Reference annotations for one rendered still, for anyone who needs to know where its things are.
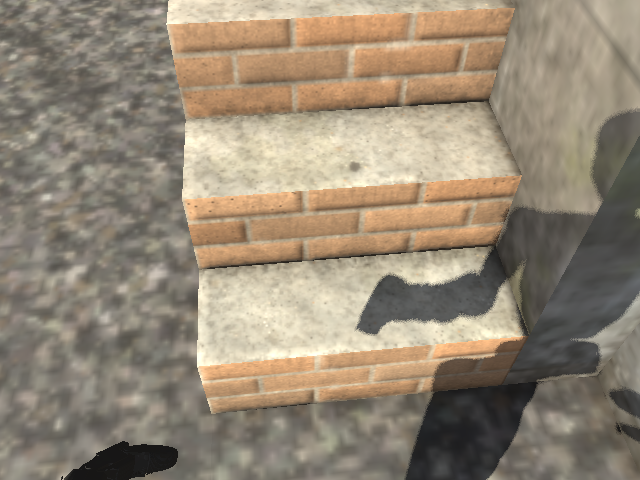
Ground left robot hand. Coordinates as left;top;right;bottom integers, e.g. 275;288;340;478
61;441;178;480

